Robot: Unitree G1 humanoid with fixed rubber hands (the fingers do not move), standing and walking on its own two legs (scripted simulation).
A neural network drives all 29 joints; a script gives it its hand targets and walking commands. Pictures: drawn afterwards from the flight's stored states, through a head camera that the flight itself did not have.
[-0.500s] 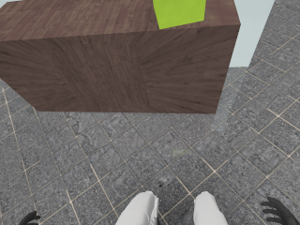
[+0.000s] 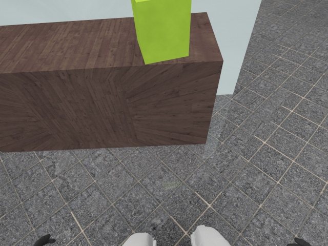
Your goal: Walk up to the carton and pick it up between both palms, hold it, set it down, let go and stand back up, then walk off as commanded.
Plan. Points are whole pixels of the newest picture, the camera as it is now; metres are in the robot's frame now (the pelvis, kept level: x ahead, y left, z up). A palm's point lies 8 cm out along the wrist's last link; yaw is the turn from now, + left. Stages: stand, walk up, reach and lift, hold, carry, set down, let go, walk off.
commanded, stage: walk off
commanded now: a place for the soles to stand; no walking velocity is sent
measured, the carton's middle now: (159, 21) +0.94 +0.03 +0.07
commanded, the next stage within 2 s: stand in 1.34 s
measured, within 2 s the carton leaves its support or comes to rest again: neither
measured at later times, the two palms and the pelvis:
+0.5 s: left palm out of the picture +0.09 +0.35 -0.07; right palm out of the picture +0.09 -0.30 -0.10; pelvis +0.01 +0.01 -0.01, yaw -1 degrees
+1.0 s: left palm out of the picture +0.06 +0.34 -0.07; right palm out of the picture +0.05 -0.31 -0.11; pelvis -0.03 +0.00 -0.01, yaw -2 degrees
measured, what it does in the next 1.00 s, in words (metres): steps on the spot: left foot, then right foot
